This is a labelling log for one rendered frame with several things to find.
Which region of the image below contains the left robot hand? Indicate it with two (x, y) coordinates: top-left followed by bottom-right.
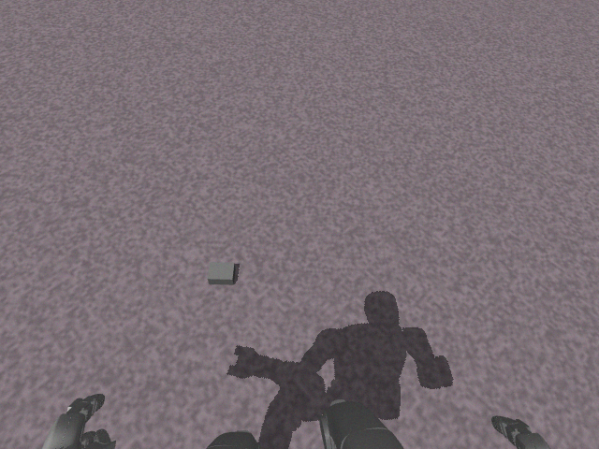
(42, 394), (116, 449)

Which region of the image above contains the right robot hand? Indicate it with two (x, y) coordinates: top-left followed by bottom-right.
(491, 416), (550, 449)

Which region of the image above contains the small box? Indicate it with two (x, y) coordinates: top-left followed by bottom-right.
(208, 262), (236, 285)

